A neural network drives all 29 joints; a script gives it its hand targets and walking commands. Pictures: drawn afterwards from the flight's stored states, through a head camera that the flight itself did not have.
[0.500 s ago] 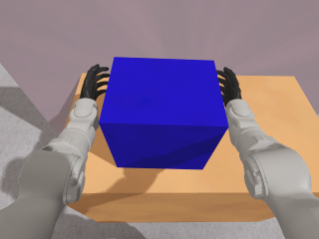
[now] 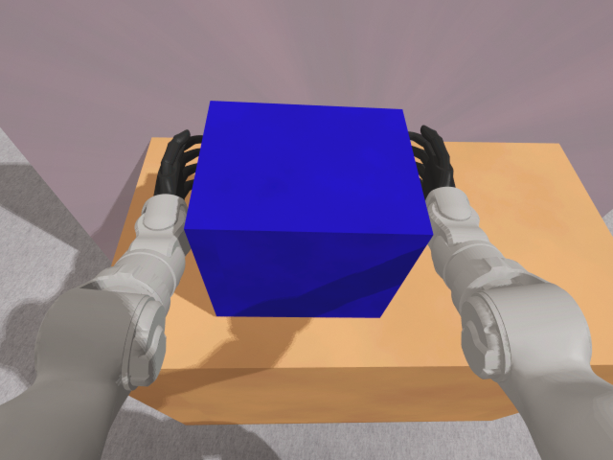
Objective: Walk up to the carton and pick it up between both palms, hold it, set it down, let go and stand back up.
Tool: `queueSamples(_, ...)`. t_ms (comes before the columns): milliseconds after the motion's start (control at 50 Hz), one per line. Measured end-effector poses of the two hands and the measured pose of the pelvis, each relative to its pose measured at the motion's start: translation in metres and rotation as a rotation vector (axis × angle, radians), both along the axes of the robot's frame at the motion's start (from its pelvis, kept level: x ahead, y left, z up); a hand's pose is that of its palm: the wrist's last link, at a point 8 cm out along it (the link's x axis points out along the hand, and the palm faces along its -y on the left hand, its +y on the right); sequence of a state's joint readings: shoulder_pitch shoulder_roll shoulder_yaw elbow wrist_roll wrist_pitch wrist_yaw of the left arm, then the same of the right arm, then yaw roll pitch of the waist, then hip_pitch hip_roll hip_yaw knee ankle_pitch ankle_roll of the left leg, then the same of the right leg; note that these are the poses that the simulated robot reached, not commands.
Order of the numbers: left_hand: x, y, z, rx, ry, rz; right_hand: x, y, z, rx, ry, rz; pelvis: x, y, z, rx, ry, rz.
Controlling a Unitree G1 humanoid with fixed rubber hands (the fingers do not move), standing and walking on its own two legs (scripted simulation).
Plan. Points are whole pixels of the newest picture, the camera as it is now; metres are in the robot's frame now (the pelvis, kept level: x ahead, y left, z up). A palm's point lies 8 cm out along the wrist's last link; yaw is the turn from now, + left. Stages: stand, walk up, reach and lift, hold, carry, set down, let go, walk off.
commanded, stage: reach and lift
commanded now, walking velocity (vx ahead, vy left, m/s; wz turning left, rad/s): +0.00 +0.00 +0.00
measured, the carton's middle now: (303, 219) +0.45 +0.02 +0.02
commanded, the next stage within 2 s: none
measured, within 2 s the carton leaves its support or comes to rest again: leaves its support in 1.10 s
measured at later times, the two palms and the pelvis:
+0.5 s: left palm (169, 206) +0.44 +0.19 +0.06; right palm (433, 200) +0.45 -0.15 +0.07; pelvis +0.02 +0.01 +0.02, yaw +1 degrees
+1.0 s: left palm (165, 218) +0.42 +0.19 +0.06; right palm (435, 210) +0.44 -0.15 +0.08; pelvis +0.02 +0.01 +0.03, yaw +1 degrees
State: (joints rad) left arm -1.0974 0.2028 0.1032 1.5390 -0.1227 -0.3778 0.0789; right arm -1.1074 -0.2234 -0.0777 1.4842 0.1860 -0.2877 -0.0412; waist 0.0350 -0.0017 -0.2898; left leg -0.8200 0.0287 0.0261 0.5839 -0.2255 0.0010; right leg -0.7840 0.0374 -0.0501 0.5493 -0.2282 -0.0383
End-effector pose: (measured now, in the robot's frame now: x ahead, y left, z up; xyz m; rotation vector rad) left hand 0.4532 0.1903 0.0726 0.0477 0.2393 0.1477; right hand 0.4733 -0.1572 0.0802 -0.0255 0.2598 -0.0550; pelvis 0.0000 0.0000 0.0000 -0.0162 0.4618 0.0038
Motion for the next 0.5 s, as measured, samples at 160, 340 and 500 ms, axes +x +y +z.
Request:
queueSamples(160, -0.003, 0.005, -0.009, -0.050, -0.004, 0.004, -0.002, 0.005, 0.001, -0.044, -0.012, 0.013, 0.002, -0.001, 0.008, 0.009, -0.045, 0.005)
queueSamples(340, -0.011, 0.004, -0.012, -0.033, -0.028, -0.005, -0.015, 0.006, -0.008, -0.005, -0.070, -0.013, 0.010, 0.008, 0.018, -0.002, -0.107, 0.020)
queueSamples(500, -0.016, 0.004, -0.011, -0.021, -0.008, -0.005, -0.019, 0.005, -0.006, -0.053, -0.072, 0.003, 0.021, 0.012, 0.023, 0.007, -0.166, 0.013)
